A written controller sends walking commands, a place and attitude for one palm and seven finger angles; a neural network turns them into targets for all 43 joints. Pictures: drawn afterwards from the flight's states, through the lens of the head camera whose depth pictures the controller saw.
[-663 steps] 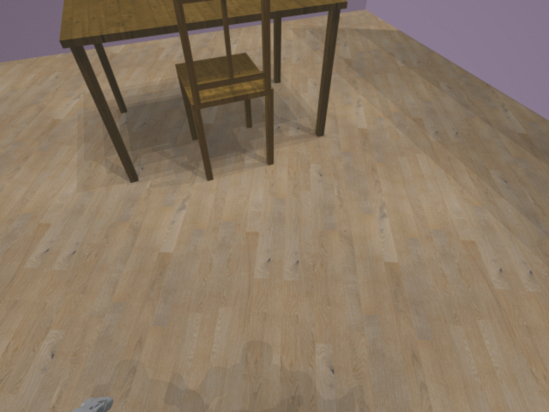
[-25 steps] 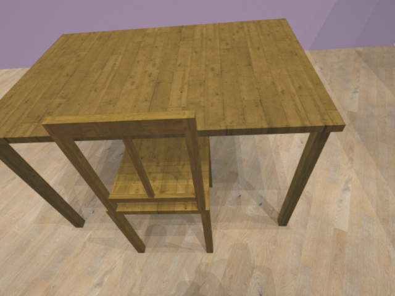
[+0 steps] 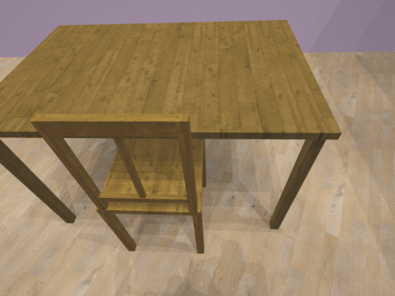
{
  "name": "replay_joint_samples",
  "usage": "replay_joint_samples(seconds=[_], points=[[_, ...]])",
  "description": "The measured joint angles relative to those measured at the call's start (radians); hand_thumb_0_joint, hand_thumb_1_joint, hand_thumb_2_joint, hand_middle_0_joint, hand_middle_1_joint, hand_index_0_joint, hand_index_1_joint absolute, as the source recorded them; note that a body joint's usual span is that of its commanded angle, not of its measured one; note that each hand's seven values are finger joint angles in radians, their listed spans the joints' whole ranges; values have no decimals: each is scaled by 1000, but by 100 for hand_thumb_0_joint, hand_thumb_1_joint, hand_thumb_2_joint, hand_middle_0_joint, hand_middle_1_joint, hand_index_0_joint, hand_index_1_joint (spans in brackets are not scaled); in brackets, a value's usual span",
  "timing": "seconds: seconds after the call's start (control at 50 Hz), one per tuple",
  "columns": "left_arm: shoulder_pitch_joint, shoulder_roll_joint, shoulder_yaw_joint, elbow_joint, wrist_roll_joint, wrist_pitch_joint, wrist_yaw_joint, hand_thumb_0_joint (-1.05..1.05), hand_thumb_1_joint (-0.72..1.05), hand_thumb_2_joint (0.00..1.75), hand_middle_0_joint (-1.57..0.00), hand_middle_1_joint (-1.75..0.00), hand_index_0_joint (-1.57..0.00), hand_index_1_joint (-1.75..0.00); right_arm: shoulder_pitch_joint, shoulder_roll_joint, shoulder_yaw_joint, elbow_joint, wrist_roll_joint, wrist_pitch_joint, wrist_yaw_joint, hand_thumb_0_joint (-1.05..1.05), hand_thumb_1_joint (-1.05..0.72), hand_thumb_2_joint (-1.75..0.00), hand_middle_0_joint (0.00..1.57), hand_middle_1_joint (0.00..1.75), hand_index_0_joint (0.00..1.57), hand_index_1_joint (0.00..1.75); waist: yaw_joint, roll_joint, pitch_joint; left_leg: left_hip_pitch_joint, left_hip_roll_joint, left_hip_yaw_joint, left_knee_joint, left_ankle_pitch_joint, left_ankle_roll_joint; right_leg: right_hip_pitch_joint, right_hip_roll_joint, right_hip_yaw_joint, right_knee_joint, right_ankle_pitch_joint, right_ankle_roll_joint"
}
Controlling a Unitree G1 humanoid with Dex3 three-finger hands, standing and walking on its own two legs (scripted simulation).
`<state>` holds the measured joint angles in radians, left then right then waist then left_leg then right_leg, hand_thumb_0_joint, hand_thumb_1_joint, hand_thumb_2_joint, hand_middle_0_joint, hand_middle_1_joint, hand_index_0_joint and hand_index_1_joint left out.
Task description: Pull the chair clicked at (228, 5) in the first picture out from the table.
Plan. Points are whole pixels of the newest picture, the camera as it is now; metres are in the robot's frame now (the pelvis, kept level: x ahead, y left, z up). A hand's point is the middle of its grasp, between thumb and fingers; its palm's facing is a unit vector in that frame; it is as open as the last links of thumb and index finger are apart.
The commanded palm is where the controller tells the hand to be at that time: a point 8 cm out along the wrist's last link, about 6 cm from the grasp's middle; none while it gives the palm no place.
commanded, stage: look again from close up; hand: left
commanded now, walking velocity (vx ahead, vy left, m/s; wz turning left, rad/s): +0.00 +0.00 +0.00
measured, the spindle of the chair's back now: (131, 169) +0.45 +0.22 -0.08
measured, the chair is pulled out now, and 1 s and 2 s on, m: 0.00 0.00 0.00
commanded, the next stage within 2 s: raise the hand toward the chair's back in 0.80 s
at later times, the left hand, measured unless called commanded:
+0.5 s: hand out of the picture +0.01 +0.18 -0.17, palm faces +0.03 -0.97 -0.22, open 7.3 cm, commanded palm none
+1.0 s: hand out of the picture +0.08 +0.21 -0.12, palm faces +0.22 -0.95 -0.24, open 7.3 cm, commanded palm +0.10 +0.23 -0.07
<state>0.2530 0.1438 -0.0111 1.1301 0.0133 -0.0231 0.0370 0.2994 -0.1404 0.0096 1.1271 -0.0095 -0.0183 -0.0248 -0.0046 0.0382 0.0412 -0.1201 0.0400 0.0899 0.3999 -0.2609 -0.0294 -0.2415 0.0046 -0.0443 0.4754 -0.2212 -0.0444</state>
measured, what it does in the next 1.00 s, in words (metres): stands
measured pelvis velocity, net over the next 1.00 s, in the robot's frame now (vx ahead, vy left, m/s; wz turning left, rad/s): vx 0.00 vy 0.01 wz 0.02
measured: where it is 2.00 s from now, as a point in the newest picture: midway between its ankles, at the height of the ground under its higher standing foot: outside the picture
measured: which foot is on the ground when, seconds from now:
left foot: down 0.00-1.00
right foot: down 0.00-1.00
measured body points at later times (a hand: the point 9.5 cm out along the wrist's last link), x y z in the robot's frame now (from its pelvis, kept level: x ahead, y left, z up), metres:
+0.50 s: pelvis +0.01 +0.00 +0.00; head +0.03 -0.02 +0.45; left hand +0.01 +0.23 -0.15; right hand -0.01 -0.20 -0.17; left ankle -0.03 +0.14 -0.74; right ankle +0.02 -0.09 -0.74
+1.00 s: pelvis +0.00 +0.01 +0.00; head +0.02 +0.00 +0.45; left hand +0.07 +0.26 -0.10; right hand +0.02 -0.21 -0.16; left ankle -0.03 +0.14 -0.74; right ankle +0.02 -0.09 -0.74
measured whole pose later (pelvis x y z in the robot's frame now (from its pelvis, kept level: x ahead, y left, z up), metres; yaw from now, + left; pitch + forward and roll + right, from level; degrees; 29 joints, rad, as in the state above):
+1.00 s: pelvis +0.00 +0.01 +0.00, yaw +1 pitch -1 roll +1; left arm 0.44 0.18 0.01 0.52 -0.11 0.01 0.09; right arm 0.36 -0.17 0.02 0.99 0.03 -0.15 -0.08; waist 0.01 0.02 0.04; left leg -0.16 0.03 0.07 0.47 -0.30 -0.01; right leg -0.25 -0.01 -0.06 0.51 -0.25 -0.03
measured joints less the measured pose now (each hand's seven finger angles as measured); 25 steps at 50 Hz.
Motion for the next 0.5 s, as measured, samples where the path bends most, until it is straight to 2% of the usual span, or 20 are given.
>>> replay_joint_samples(seconds=[0.5], points=[[9,-1,2,3,0,-3,-1,1,92,90,-20,-30,-20,-30,-4,6,5,15,1,-3,-4,0,-91,-90,20,30,20,29,7,-11,9,20,0,-9,-23,1,0,25,0,-9,-25,-1,2]])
